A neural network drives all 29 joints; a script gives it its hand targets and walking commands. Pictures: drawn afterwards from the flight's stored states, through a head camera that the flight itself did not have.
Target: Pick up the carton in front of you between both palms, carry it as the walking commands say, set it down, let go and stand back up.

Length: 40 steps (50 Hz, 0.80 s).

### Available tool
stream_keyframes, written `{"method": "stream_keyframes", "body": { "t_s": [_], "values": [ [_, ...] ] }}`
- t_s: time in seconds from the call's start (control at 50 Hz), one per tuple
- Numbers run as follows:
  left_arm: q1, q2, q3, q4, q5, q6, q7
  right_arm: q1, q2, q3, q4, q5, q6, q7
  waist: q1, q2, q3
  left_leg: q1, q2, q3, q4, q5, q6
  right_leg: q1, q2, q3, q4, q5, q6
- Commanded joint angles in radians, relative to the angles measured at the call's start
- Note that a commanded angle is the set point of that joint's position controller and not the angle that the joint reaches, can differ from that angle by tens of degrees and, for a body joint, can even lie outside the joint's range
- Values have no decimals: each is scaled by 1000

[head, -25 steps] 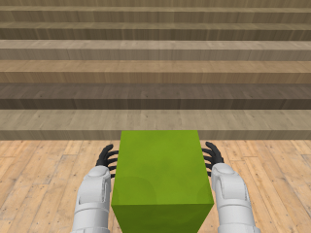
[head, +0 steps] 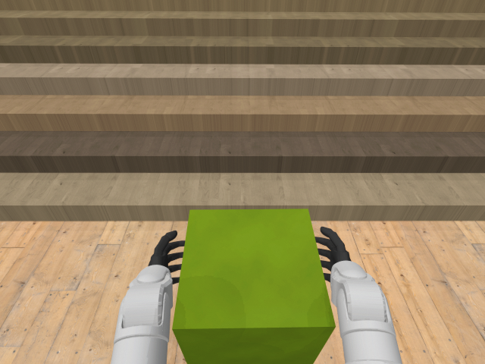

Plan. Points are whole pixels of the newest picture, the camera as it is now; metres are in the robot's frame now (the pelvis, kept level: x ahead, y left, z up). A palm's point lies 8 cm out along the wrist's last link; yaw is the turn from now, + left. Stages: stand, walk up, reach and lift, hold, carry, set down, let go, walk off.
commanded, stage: hold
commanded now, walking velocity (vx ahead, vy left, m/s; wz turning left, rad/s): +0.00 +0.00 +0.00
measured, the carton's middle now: (249, 295) +0.28 +0.00 -0.03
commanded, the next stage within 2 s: carry in 0.16 s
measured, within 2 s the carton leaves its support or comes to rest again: neither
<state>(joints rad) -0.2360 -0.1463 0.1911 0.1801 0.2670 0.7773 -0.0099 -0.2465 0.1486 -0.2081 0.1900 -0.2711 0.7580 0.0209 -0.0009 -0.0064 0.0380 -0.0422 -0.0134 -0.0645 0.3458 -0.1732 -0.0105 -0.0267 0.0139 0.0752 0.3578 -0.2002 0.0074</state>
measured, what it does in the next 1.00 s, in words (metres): walks ahead: left foot, then right foot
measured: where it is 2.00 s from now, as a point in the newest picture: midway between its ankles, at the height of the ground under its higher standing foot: (252, 253)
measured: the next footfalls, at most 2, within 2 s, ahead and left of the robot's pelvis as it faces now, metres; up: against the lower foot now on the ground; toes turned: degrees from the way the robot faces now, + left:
left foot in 0.60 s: +0.18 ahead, +0.09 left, +0.00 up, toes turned +8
right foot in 0.96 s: +0.46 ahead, -0.15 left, +0.00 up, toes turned -14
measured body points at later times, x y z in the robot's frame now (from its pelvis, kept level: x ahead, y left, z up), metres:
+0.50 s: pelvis +0.07 -0.02 +0.00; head +0.04 -0.02 +0.44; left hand +0.36 +0.12 +0.07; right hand +0.35 -0.18 +0.07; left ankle +0.05 +0.11 -0.72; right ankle +0.01 -0.13 -0.75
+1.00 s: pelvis +0.34 -0.06 -0.03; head +0.33 -0.07 +0.42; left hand +0.63 +0.08 +0.06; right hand +0.62 -0.23 +0.06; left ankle +0.16 +0.08 -0.72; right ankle +0.43 -0.14 -0.75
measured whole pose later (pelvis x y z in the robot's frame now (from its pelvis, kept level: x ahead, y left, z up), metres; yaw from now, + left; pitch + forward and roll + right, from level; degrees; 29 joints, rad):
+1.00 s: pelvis +0.34 -0.06 -0.03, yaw -1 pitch +4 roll -1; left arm -0.20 -0.14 0.12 -0.32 0.10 1.22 0.09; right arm -0.20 0.13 -0.14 -0.34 -0.09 1.23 -0.10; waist -0.01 0.04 -0.11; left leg -0.11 0.13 0.12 0.71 -0.49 -0.04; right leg -0.49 -0.04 -0.25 0.57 -0.14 -0.07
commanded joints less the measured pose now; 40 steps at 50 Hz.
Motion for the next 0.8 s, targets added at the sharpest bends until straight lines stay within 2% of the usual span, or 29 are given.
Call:
{"method": "stream_keyframes", "body": {
  "t_s": [0.0, 0.12, 0.14, 0.18, 0.2, 0.24, 0.28, 0.3, 0.32, 0.34, 0.36, 0.38, 0.4, 0.42, 0.44, 0.46, 0.48, 0.52, 0.54, 0.56, 0.58, 0.6, 0.62, 0.64, 0.66, 0.68, 0.7, 0.74, 0.78],
  "values": [
    [-461, -876, -525, -78, -252, -42, -210, -422, 886, 522, -45, 241, -23, 204, 0, 1, -230, 87, -81, -3, -29, 177, 3, -9, 76, 0, -52, 187, 0],
    [-464, -870, -527, -81, -252, -43, -211, -423, 888, 525, -48, 242, -23, 201, -1, -1, -226, 80, -81, -2, -28, 160, 6, -13, 74, 0, -51, 174, 1],
    [-514, -875, -540, -64, -269, -39, -214, -469, 887, 541, -44, 266, -17, 203, 2, 25, -273, -34, 113, 17, 42, 13, 14, -124, -110, -7, 22, 24, -11],
    [-527, -884, -569, -94, -295, -35, -214, -475, 901, 567, -64, 286, -12, 200, 3, 28, -241, -143, 105, -41, -27, -455, 31, -221, -77, 19, -2, -411, -18],
    [-543, -890, -589, -118, -310, -31, -211, -489, 903, 589, -94, 294, -7, 197, 1, 32, -215, -169, 111, -54, -36, -561, 37, -276, -69, 18, 9, -499, -17],
    [-557, -888, -635, -160, -343, -12, -204, -490, 899, 628, -136, 315, 11, 186, -1, 56, -237, -141, 139, -76, -33, -470, 51, -310, -51, -28, 85, -350, -11],
    [-545, -878, -688, -217, -377, 25, -198, -450, 889, 670, -180, 336, 46, 170, -4, 115, -324, -115, 193, -146, -69, -430, 89, -298, -14, -106, 199, -201, -6],
    [-542, -872, -707, -237, -396, 49, -196, -443, 874, 685, -207, 346, 70, 163, -3, 141, -332, -128, 214, -170, -85, -472, 107, -301, -2, -133, 180, -221, -9],
    [-542, -867, -730, -257, -417, 76, -193, -441, 861, 700, -234, 362, 99, 155, -1, 142, -320, -177, 218, -164, -84, -515, 111, -272, -7, -139, 139, -243, -13],
    [-543, -859, -746, -279, -437, 105, -189, -454, 843, 717, -272, 378, 129, 149, 1, 119, -302, -241, 197, -118, -55, -528, 96, -226, -24, -119, 83, -267, -19],
    [-541, -844, -753, -295, -452, 135, -183, -463, 830, 735, -300, 396, 161, 144, 5, 40, -272, -317, 144, -30, 41, -474, 63, -173, -80, -35, -3, -317, -36],
    [-514, -823, -750, -301, -460, 167, -175, -476, 819, 753, -322, 416, 195, 140, 17, -122, -262, -440, 78, 82, 246, -372, 23, -85, -205, 160, -95, -388, -88],
    [-474, -803, -743, -305, -467, 198, -166, -475, 812, 769, -334, 440, 226, 139, 26, -243, -241, -607, 26, 163, 401, -309, -5, 24, -316, 354, -176, -348, -145],
    [-456, -795, -746, -342, -468, 222, -156, -495, 821, 795, -371, 476, 253, 141, 34, -256, -201, -708, 43, 159, 384, -367, 3, 72, -366, 412, -168, -183, -199],
    [-456, -789, -752, -389, -473, 248, -146, -505, 838, 817, -391, 512, 276, 144, 41, -192, -210, -712, 54, 148, 363, -366, 11, 98, -360, 371, -144, -35, -214],
    [-463, -798, -763, -434, -486, 271, -139, -489, 852, 830, -409, 539, 294, 145, 35, -143, -254, -675, 52, 158, 325, -334, 13, 121, -339, 302, -116, 56, -202],
    [-458, -809, -776, -475, -500, 290, -135, -459, 859, 838, -431, 556, 311, 144, 31, -131, -303, -612, 30, 188, 286, -282, 11, 125, -308, 223, -97, 100, -178],
    [-429, -826, -796, -538, -526, 327, -136, -399, 868, 836, -475, 564, 342, 138, 29, -165, -351, -473, -3, 240, 180, -190, 7, 88, -254, 96, -66, 125, -142],
    [-403, -834, -802, -557, -534, 345, -139, -367, 870, 830, -498, 560, 357, 134, 21, -163, -359, -362, -14, 271, 94, -117, 6, 27, -229, 34, -36, 96, -126],
    [-366, -840, -805, -567, -541, 362, -144, -337, 868, 821, -517, 552, 372, 130, 14, -132, -373, -179, -14, 286, 18, -37, 8, -93, -202, -29, 21, 49, -105],
    [-336, -838, -806, -577, -544, 376, -149, -300, 862, 813, -529, 539, 387, 126, 5, -84, -404, 52, 23, 249, -9, -13, 21, -249, -176, -83, 118, 45, -78],
    [-317, -831, -804, -588, -547, 391, -156, -253, 839, 804, -537, 519, 400, 121, -13, 57, -446, 247, 194, 27, -76, -182, 71, -430, -123, -162, 328, -52, -38],
    [-350, -814, -807, -619, -562, 411, -163, -220, 854, 791, -518, 503, 409, 117, -21, 300, -422, 355, 423, -341, -129, -214, 185, -704, -42, -219, 539, -254, -7],
    [-412, -812, -826, -636, -581, 425, -170, -270, 858, 786, -544, 505, 416, 114, -26, 264, -368, 331, 484, -422, -111, -115, 266, -811, -68, -144, 639, -343, -26],
    [-447, -815, -826, -643, -598, 432, -176, -315, 860, 787, -580, 518, 427, 111, -28, 162, -338, 282, 477, -378, -104, -19, 273, -841, -105, -118, 710, -347, -35],
    [-458, -821, -821, -632, -611, 438, -177, -356, 861, 792, -601, 532, 438, 108, -27, 82, -337, 245, 451, -304, -114, -4, 247, -830, -128, -108, 715, -310, -36],
    [-455, -825, -816, -625, -617, 442, -175, -383, 858, 799, -618, 546, 447, 108, -26, 45, -339, 203, 424, -231, -147, -61, 213, -798, -142, -111, 654, -261, -31],
    [-444, -830, -801, -607, -607, 448, -163, -410, 852, 810, -626, 573, 463, 111, -24, 80, -314, 148, 356, -81, -186, -15, 169, -727, -130, -162, 505, -159, -11],
    [-408, -825, -783, -582, -581, 455, -148, -397, 843, 813, -604, 587, 475, 120, -18, 117, -305, 104, 304, 32, -174, 80, 145, -637, -101, -209, 368, -79, -1]
  ]
}}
